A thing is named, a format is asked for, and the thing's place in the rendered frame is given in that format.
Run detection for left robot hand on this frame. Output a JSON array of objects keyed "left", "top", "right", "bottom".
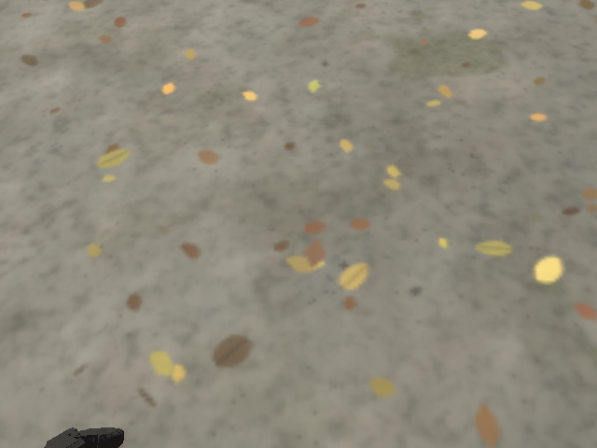
[{"left": 44, "top": 427, "right": 124, "bottom": 448}]

